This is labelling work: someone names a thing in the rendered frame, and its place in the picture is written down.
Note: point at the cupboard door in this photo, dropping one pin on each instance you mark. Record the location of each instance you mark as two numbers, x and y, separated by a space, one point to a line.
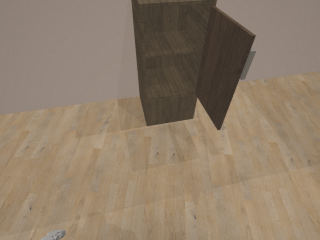
226 48

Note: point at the handle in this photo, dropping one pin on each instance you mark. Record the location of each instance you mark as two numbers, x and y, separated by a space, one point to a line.
247 64

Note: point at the robot left hand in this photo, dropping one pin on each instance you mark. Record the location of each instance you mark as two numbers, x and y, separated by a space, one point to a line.
55 235

